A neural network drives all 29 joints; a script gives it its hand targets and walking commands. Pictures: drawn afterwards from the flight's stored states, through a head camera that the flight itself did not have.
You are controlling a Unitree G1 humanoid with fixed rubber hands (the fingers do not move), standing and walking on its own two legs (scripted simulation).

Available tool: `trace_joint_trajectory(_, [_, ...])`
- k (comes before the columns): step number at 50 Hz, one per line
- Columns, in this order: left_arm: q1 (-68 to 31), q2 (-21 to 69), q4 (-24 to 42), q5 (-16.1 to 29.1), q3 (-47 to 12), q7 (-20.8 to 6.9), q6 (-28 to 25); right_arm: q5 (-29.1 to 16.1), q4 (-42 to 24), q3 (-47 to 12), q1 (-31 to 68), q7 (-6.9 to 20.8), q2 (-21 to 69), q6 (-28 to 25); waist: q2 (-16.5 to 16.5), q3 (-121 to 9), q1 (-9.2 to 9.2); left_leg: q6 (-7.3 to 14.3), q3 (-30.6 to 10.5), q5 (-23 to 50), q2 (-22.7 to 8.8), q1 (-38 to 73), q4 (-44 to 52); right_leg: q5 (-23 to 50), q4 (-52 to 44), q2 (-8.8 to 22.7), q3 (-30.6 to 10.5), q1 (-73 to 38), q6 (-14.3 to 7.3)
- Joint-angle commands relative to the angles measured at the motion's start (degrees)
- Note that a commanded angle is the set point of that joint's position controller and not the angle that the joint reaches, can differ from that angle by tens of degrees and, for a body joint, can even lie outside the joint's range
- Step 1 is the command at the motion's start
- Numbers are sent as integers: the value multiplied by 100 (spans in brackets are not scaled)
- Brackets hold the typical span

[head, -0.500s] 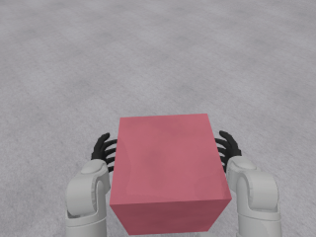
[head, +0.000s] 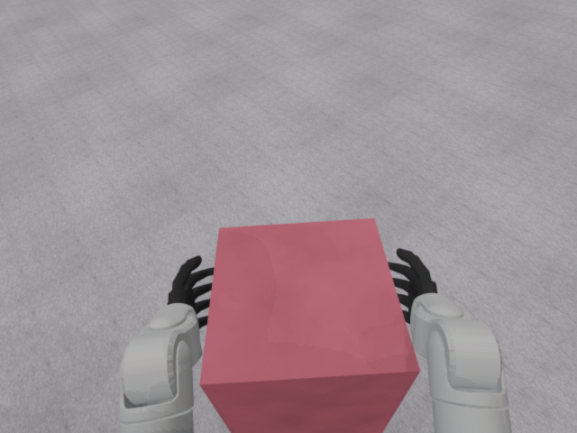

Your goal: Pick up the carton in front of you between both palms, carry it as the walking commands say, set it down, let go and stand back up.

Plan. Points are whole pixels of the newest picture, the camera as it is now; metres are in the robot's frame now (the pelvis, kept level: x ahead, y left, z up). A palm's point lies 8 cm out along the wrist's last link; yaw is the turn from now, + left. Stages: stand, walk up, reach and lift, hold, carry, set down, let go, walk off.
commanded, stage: carry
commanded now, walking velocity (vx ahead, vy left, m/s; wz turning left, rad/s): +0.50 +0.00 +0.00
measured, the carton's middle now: (303, 335) +0.26 +0.00 -0.02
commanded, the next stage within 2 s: none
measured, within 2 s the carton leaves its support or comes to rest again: neither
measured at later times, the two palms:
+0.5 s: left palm (199, 134) +0.62 +0.18 +0.07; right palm (359, 130) +0.59 -0.12 +0.07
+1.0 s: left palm (236, 65) +0.91 +0.13 +0.05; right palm (357, 62) +0.91 -0.16 +0.03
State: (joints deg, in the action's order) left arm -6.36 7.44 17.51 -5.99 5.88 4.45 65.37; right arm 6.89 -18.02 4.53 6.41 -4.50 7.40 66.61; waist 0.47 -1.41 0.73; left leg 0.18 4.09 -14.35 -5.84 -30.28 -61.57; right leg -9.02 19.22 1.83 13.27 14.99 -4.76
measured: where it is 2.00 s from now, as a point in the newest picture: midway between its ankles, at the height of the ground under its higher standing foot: (298, 285)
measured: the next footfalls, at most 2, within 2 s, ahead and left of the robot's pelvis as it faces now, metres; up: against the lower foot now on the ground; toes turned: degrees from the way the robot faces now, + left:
left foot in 0.32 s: +0.42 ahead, +0.12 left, +0.00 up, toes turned +9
right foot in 0.84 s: +0.75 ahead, -0.10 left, +0.00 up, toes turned -4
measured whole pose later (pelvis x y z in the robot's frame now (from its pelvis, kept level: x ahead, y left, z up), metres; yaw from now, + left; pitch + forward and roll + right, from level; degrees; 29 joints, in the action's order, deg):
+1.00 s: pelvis +0.64 -0.01 -0.01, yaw +0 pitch +4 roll +1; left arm -8.4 7.6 17.2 -6.2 5.8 4.4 65.5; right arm 6.7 -18.8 5.9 7.8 -4.4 7.5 67.0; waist 2.0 1.8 0.2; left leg -1.5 4.0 -24.9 -3.4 -21.5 -53.5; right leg -4.4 20.6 2.3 13.9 20.5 -4.8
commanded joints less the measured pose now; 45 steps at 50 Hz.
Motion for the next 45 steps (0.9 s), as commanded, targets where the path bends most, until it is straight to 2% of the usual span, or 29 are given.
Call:
trace_joint_trajectory(1, [-2065,5620,359,2321,-4169,-1649,-25,-2132,-336,-4257,2135,1366,5754,-237,-737,-1744,-17,-144,100,413,-118,-693,611,1233,-926,1458,-1261,-1959,-227])
trace_joint_trajectory(6, [-2083,5199,686,2316,-4130,-1635,0,-2233,-787,-4311,2304,1301,5423,-188,-760,-1136,-3,-210,393,1024,-61,-1012,1913,1609,-1040,1241,-842,-2169,-246])
trace_joint_trajectory(9, [-2048,4844,799,2242,-4030,-1547,144,-2278,-957,-4241,2348,1277,5054,-2,-809,-812,11,-108,606,1312,84,-732,2690,1956,-1017,1188,-596,-2147,-225])
trace_joint_trajectory(12, [-2056,4592,771,2138,-3937,-1464,326,-2304,-963,-4115,2362,1294,4739,215,-963,-554,-5,76,749,1489,213,-270,3267,2603,-933,1216,-438,-2225,-80])
trace_joint_trajectory(14, [-2168,4499,805,2127,-3932,-1432,433,-2322,-900,-4009,2402,1311,4635,322,-1029,-857,-63,174,984,1274,452,688,3420,3758,-165,1174,-213,-2264,83])
trace_joint_trajectory(15, [-2251,4470,840,2142,-3951,-1423,482,-2305,-820,-3941,2378,1322,4623,354,-867,-1175,-164,179,1253,1092,712,1653,3694,3971,773,977,88,-2020,220])
trace_joint_trajectory(16, [-2370,4429,854,2145,-3958,-1415,523,-2281,-748,-3866,2371,1341,4596,382,-503,-1581,-264,174,958,724,501,2939,3707,3081,1923,765,73,-1246,331])
trace_joint_trajectory(17, [-2509,4495,935,2203,-4035,-1402,586,-2234,-635,-3766,2430,1370,4516,378,785,-2280,-263,899,-1599,-168,-1224,4548,3940,1349,3736,353,-137,523,597])
trace_joint_trajectory(18, [-2549,4506,920,2194,-4045,-1420,608,-2286,-430,-3788,2326,1386,4720,362,1782,-2411,-243,1390,-3484,196,-1917,4880,4916,-1621,5030,-397,-651,1736,631])
trace_joint_trajectory(19, [-2650,4703,794,2209,-4080,-1429,567,-2340,-529,-3803,2461,1404,4867,347,1325,-2176,-226,1369,-2848,1114,-1873,4605,4866,-1684,5727,-19,-1272,2059,485])
trace_joint_trajectory(20, [-2735,4881,775,2250,-4109,-1448,511,-2370,-542,-3843,2527,1415,5082,304,863,-2193,-225,1203,-2256,1821,-1658,4347,4657,-1486,5755,230,-1386,2119,338])
trace_joint_trajectory(21, [-2796,5096,762,2265,-4150,-1452,449,-2376,-601,-3866,2635,1426,5249,259,361,-2011,-197,981,-1625,2241,-1528,3865,4643,-1163,5392,460,-1390,2042,295])
trace_joint_trajectory(22, [-2782,5235,719,2265,-4175,-1444,402,-2402,-639,-3902,2727,1437,5370,223,290,-1979,-154,754,-1240,1938,-1379,3530,4788,-874,4926,602,-1398,1855,317])
trace_joint_trajectory(23, [-2737,5342,691,2237,-4205,-1427,358,-2420,-675,-3919,2745,1452,5423,195,408,-1994,-138,643,-929,1663,-1250,3357,4906,-648,4696,603,-1261,1711,357])
trace_joint_trajectory(25, [-2546,5405,625,2158,-4202,-1377,288,-2427,-700,-3918,2638,1490,5384,170,613,-1907,-144,634,-592,1368,-1117,3283,5133,-344,4249,557,-1063,1781,447])
trace_joint_trajectory(31, [-2498,5181,733,2095,-4214,-1273,353,-2408,-769,-3822,2511,1528,4996,247,721,-1255,-156,684,16,1708,-861,3551,5398,382,2623,532,-594,2415,651])
trace_joint_trajectory(33, [-2436,5075,665,2099,-4197,-1279,425,-2332,-653,-3759,2384,1510,4863,301,705,-1035,-168,674,186,2058,-780,3621,5347,565,2090,455,-451,2404,645])
trace_joint_trajectory(36, [-2469,4995,582,2138,-4177,-1326,508,-2256,-508,-3711,2355,1481,4802,351,759,-703,-188,651,384,2531,-738,3660,5257,770,1351,284,-216,2196,516])
trace_joint_trajectory(38, [-2566,4990,553,2190,-4159,-1364,536,-2221,-467,-3731,2362,1459,4819,359,856,-561,-188,491,571,3673,-714,3714,4958,1020,915,116,-73,1813,431])
trace_joint_trajectory(40, [-2447,4999,453,2200,-4114,-1399,527,-2209,-461,-3757,2398,1443,4861,346,914,-993,-84,207,929,4662,-572,3614,3873,1275,571,-236,247,534,414])
trace_joint_trajectory(41, [-2392,5022,416,2175,-4105,-1419,502,-2224,-455,-3779,2407,1446,4888,333,666,-1272,-6,7,1122,4509,-346,3281,3011,1738,86,-315,336,-443,437])
trace_joint_trajectory(42, [-2392,5053,402,2156,-4077,-1451,491,-2213,-423,-3806,2443,1448,4916,303,267,-1653,48,-169,952,2922,-160,2411,1999,2785,162,390,-357,-1654,430])
trace_joint_trajectory(43, [-2361,5021,231,2128,-3999,-1479,444,-2267,-464,-3916,2555,1443,5065,318,-1052,-2575,50,-346,595,43,304,709,288,4712,799,2125,-2347,-3721,-436])
trace_joint_trajectory(44, [-2065,5173,66,2157,-3962,-1496,357,-2253,-488,-3938,2413,1461,5020,293,-1567,-2932,81,-361,185,-1780,740,129,-831,5370,304,2456,-3162,-3743,-1042])
trace_joint_trajectory(45, [-2088,5337,162,2178,-3964,-1513,266,-2276,-442,-4022,2489,1476,5228,207,-1273,-2800,38,-255,-283,-1742,455,86,-1059,5265,196,2276,-2545,-3245,-952])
